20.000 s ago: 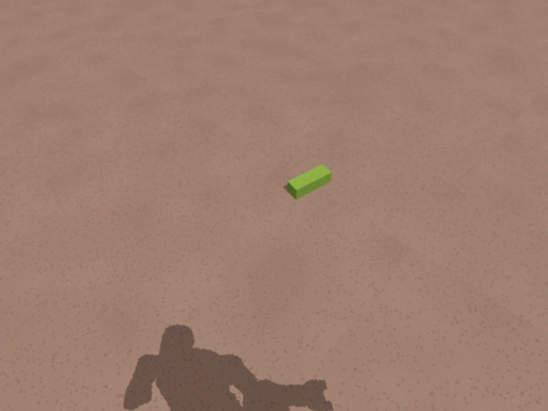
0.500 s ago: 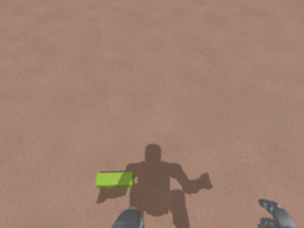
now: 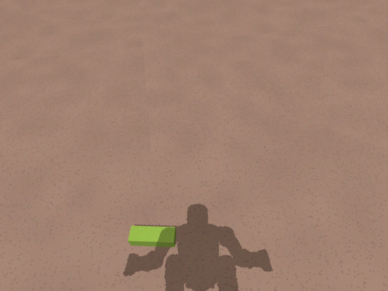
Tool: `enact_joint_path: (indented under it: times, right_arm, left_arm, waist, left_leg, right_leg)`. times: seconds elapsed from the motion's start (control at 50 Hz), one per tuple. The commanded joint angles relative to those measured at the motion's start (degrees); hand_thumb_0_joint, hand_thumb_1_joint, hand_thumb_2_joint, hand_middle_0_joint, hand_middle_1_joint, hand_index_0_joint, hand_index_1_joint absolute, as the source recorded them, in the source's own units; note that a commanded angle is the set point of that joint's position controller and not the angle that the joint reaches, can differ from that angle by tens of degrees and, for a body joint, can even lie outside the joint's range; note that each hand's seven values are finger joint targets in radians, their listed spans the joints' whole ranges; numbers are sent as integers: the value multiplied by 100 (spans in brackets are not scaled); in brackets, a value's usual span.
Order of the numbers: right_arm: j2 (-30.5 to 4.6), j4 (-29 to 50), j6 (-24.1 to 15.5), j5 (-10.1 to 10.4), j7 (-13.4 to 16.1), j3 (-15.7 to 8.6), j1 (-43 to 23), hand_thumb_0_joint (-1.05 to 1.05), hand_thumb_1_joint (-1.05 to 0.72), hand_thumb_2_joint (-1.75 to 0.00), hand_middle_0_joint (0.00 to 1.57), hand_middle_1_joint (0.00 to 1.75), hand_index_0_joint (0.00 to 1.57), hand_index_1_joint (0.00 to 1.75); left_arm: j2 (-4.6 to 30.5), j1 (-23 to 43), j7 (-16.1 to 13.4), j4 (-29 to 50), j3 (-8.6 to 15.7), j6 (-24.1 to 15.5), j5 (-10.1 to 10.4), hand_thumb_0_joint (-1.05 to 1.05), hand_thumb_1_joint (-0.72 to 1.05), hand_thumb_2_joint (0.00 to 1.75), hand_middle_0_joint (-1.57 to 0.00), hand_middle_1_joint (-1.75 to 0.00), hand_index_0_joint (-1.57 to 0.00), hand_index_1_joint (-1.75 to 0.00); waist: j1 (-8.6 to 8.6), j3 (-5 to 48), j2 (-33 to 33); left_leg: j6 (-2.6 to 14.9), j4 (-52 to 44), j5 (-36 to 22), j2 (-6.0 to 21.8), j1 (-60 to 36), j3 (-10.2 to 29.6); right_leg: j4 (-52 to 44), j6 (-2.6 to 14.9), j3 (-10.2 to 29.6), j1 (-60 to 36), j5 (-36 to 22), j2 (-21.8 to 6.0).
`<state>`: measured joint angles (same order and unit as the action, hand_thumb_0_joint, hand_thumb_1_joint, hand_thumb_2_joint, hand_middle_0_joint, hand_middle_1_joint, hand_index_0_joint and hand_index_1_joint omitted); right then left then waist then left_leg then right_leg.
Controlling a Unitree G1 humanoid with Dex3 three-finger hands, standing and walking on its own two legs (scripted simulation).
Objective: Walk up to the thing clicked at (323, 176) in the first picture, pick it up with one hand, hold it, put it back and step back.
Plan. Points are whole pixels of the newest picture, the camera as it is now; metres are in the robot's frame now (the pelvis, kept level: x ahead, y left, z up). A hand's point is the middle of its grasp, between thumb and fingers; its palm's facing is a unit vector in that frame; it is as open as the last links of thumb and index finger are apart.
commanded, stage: walk up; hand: left
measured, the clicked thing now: (153, 236) +0.49 +0.25 -0.73
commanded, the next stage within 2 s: stand in 1.44 s
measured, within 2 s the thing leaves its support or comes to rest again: neither
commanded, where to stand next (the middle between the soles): +0.09 +0.02 m, yaw -2 degrees
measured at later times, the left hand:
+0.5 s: hand out of the picture +0.12 +0.27 -0.13, palm faces -0.01 -0.93 -0.36, open 7.4 cm
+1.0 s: hand out of the picture +0.11 +0.27 -0.13, palm faces +0.01 -0.94 -0.35, open 7.4 cm
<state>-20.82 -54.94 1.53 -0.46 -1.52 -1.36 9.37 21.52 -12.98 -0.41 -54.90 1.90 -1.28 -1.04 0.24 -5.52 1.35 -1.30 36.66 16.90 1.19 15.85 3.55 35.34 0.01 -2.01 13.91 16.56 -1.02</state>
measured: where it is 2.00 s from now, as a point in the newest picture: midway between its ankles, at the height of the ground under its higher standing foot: outside the picture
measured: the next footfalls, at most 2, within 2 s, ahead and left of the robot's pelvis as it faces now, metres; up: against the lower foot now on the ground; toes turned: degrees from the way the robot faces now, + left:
none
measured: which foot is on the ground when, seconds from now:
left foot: down 0.00-1.00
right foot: down 0.00-1.00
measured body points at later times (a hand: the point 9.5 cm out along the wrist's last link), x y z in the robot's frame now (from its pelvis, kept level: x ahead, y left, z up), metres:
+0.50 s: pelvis +0.03 +0.01 +0.02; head +0.04 +0.01 +0.47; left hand +0.13 +0.32 -0.11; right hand +0.10 -0.29 -0.11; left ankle +0.03 +0.14 -0.72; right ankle +0.02 -0.12 -0.72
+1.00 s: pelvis +0.03 +0.01 +0.02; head +0.04 +0.01 +0.47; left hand +0.11 +0.31 -0.11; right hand +0.12 -0.29 -0.11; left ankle +0.03 +0.14 -0.72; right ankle +0.02 -0.12 -0.72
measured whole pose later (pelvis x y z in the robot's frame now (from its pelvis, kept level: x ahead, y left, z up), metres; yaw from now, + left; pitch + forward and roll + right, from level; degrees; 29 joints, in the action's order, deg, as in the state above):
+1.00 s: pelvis +0.03 +0.01 +0.02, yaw +1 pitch -3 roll +0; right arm -20.2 -64.7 0.1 -0.5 -0.7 -0.7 5.1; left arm 19.8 -4.8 0.1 -65.5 0.8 -0.9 -0.8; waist 0.1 -3.2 0.5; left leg -0.5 19.9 11.3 -0.7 6.0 3.9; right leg 19.4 -1.6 -2.4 5.1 11.6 -2.5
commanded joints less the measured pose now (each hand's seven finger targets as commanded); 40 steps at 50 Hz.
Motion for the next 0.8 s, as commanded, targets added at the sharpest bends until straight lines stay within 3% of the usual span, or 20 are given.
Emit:
enact_joint_path:
  times: [0.0,0.02,0.04,0.08,0.12,0.14,0.16,0.18,0.26,0.34,0.4,0.48,0.78]
  right_arm:
    - [-1130,273,-66,31,79,-280,-188,0,-90,-90,20,30,20,30]
    - [-1200,122,-92,20,65,-320,87,0,-90,-90,20,30,20,30]
    - [-1143,54,-139,44,38,-297,171,0,-90,-90,20,30,20,30]
    - [-1096,-54,-222,11,42,-264,154,0,-90,-90,20,30,20,30]
    - [-1288,-1,-328,-53,80,-260,-82,0,-90,-90,20,30,20,30]
    - [-1351,37,-335,-43,77,-235,-352,0,-90,-90,20,30,20,30]
    - [-1358,36,-328,-38,70,-211,-463,0,-90,-90,20,30,20,30]
    - [-1295,-12,-328,-35,66,-188,-493,0,-90,-90,20,30,20,30]
    - [-1205,-198,-398,-7,98,-127,-397,0,-90,-90,20,30,20,30]
    - [-1218,-306,-380,36,144,-136,-370,0,-90,-90,20,30,20,30]
    - [-1215,-392,-353,58,167,-159,-360,0,-90,-90,20,30,20,30]
    - [-1185,-454,-322,53,173,-147,-448,0,-90,-90,20,30,20,30]
    - [-1151,-567,-290,24,157,-143,-711,0,-90,-90,20,30,20,30]
  left_arm:
    - [1841,532,-86,352,376,-177,-121,0,90,90,-20,-30,-20,-30]
    - [1687,874,-63,443,343,-167,-111,0,90,90,-20,-30,-20,-30]
    - [1508,953,-55,434,291,-169,-65,0,90,90,-20,-30,-20,-30]
    - [1264,927,-32,298,236,-162,-21,0,90,90,-20,-30,-20,-30]
    - [1106,653,23,188,180,-147,51,0,90,90,-20,-30,-20,-30]
    - [1108,489,37,52,190,-135,85,0,90,90,-20,-30,-20,-30]
    - [1151,484,36,5,203,-150,64,0,90,90,-20,-30,-20,-30]
    - [1159,553,33,-45,203,-175,51,0,90,90,-20,-30,-20,-30]
    - [1140,560,2,-221,148,-236,113,0,90,90,-20,-30,-20,-30]
    - [1195,751,-27,-282,110,-205,118,0,90,90,-20,-30,-20,-30]
    - [1173,852,-36,-387,99,-172,117,0,90,90,-20,-30,-20,-30]
    - [1150,1024,-31,-454,72,-135,104,0,90,90,-20,-30,-20,-30]
    - [1125,1236,-31,-638,84,-135,67,0,90,90,-20,-30,-20,-30]
  waist:
    - [-55,-149,-762]
    - [-250,-269,-627]
    - [-279,-217,-591]
    - [-252,-159,-533]
    - [-29,182,-193]
    - [123,163,-84]
    - [158,156,-125]
    - [146,179,-83]
    - [99,769,306]
    - [45,1020,163]
    - [26,1065,14]
    - [1,834,-71]
    - [-20,739,-128]
  left_leg:
    - [225,729,1343,-166,35,27]
    - [209,501,1059,-2,-371,27]
    - [252,-47,738,-22,-449,88]
    - [374,-1132,171,125,-419,406]
    - [525,-1856,524,585,-169,1191]
    - [553,-1967,1156,652,195,1324]
    - [537,-1985,1356,637,510,1252]
    - [447,-1947,1053,499,542,1032]
    - [356,-1585,-1140,430,-236,639]
    - [352,-1466,-2106,450,-648,454]
    - [369,-1495,-2343,495,-728,431]
    - [358,-1646,-2040,470,-640,417]
    - [293,-1875,-1897,420,-843,339]
  right_leg:
    - [-2608,1037,2559,1298,3300,-1796]
    - [-2440,992,2276,1575,3134,-1661]
    - [-2231,777,1706,1388,2714,-1275]
    - [-1740,394,1033,1030,1629,-749]
    - [-1039,218,636,436,655,-313]
    - [-1103,170,535,112,694,-206]
    - [-1274,175,560,-267,729,-256]
    - [-1359,202,641,-498,602,-334]
    - [-1371,229,591,-835,-928,-499]
    - [-1355,188,484,-998,-1679,-583]
    - [-1386,178,403,-1139,-1798,-601]
    - [-1479,142,401,-1053,-1583,-608]
    - [-1772,53,380,-1063,-1496,-632]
